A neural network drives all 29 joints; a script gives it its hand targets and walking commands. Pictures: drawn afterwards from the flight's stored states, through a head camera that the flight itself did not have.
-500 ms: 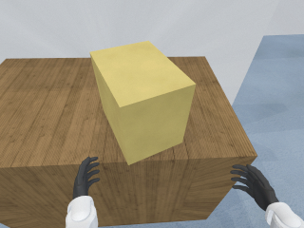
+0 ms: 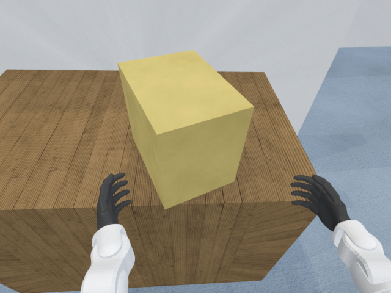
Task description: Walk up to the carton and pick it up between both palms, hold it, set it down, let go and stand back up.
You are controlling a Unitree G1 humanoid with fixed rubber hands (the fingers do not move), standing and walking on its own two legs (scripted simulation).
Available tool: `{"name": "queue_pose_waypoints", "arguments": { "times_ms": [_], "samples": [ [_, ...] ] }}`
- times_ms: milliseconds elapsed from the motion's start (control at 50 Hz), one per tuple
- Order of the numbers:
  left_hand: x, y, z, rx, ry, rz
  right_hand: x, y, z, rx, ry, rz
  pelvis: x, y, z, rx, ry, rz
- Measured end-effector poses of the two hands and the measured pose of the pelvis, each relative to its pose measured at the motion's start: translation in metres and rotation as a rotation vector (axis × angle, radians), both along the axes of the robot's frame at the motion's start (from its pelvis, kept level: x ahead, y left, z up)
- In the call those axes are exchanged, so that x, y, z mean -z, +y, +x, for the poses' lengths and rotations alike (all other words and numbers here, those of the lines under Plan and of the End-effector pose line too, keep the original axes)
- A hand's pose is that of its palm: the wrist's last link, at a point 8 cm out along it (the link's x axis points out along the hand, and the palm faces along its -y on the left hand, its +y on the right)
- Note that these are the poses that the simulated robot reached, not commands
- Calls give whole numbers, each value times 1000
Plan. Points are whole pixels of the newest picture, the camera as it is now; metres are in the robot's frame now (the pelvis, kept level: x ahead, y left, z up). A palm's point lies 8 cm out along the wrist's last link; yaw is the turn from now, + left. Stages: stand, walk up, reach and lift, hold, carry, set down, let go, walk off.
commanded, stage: reach and lift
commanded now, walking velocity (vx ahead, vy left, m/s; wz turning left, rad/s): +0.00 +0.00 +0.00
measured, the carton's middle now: (179, 126) +0.49 +0.09 +0.08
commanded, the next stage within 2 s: none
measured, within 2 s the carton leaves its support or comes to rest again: neither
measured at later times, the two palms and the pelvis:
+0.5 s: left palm (95, 184) +0.26 +0.21 +0.13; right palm (316, 169) +0.34 -0.20 +0.12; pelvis -0.01 +0.02 +0.00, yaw +0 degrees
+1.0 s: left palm (97, 148) +0.31 +0.22 +0.17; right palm (298, 129) +0.41 -0.17 +0.16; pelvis +0.00 +0.00 +0.00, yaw +0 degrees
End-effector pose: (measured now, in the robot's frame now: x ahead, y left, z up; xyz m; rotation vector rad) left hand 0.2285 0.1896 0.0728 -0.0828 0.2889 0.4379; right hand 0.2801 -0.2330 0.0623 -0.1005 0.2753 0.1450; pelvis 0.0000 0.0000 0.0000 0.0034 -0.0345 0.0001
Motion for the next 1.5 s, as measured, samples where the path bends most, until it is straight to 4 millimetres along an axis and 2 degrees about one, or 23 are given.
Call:
{"name": "queue_pose_waypoints", "arguments": {
  "times_ms": [240, 360, 640, 840, 1100, 1340, 1500],
  "samples": [
    [-27, 17, 13, 5, 2, 0, -22, 15, 29, 5, 8, -9, 0, 11, -4, -3, -22, -1],
    [-43, 22, 19, 9, -8, 2, -39, 26, 43, -9, -14, -1, 0, 16, -8, -1, -21, -3],
    [-76, 23, 49, 34, -13, 11, -76, 40, 85, -18, -7, -3, 1, 17, -13, -5, 4, -1],
    [-81, 23, 69, 41, 13, 13, -89, 54, 112, -40, -13, 6, 1, 11, -10, 1, 19, 3],
    [-100, 29, 95, 32, 2, 36, -105, 73, 147, -64, -36, 20, 1, 2, 3, -10, 44, 7],
    [-116, 43, 115, 3, -7, 48, -123, 82, 178, -67, -49, 38, 1, 1, 12, -20, 71, 8],
    [-129, 45, 129, 14, -20, 55, -137, 93, 193, -86, -64, 43, 1, 4, 15, -17, 93, 5]
  ]
}}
